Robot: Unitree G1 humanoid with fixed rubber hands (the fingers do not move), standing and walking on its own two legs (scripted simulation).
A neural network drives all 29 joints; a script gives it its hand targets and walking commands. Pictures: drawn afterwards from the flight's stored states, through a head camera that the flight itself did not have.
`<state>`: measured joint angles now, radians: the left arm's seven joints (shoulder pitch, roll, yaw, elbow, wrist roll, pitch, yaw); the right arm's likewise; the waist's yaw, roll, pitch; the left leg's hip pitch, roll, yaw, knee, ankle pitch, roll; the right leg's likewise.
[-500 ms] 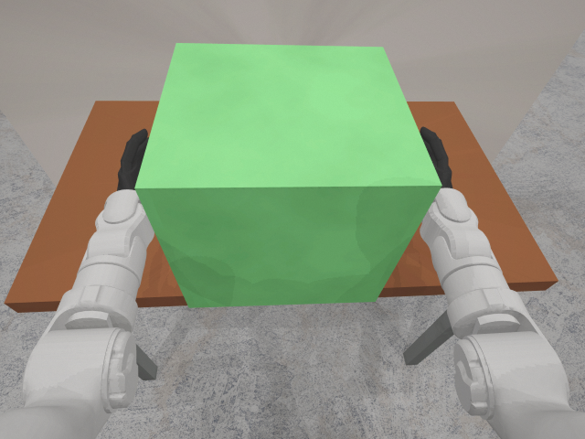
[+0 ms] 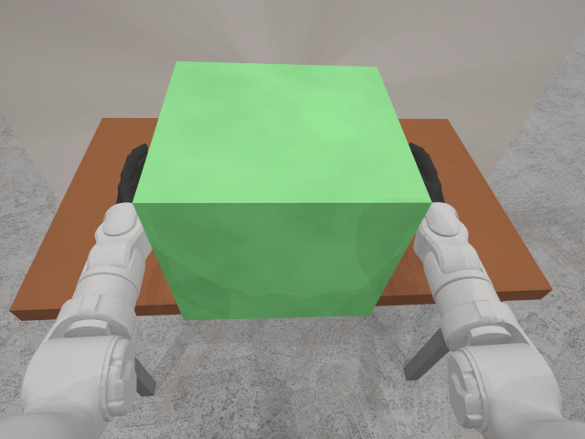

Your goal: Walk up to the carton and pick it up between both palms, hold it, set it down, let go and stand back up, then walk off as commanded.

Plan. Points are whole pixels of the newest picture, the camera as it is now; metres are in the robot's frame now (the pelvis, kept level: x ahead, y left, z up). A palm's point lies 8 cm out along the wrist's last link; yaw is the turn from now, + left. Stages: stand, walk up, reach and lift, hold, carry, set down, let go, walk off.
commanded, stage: reach and lift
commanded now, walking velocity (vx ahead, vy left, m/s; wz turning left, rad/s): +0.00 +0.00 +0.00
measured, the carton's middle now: (278, 196) +0.46 +0.03 +0.05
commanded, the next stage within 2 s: none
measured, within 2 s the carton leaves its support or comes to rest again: leaves its support in 0.14 s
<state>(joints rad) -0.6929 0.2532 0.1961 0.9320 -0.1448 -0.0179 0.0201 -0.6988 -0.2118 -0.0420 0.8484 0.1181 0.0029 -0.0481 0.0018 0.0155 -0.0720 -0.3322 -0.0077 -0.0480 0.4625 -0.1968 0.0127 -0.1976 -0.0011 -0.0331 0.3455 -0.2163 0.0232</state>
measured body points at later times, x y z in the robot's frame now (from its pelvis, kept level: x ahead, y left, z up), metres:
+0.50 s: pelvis -0.02 +0.01 +0.00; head -0.04 +0.02 +0.45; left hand +0.38 +0.24 +0.12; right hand +0.39 -0.18 +0.14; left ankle +0.02 +0.10 -0.74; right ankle -0.03 -0.14 -0.74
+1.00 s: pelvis -0.02 +0.00 +0.00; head -0.04 +0.01 +0.45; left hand +0.40 +0.23 +0.17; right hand +0.40 -0.19 +0.17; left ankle +0.02 +0.10 -0.74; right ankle -0.03 -0.14 -0.74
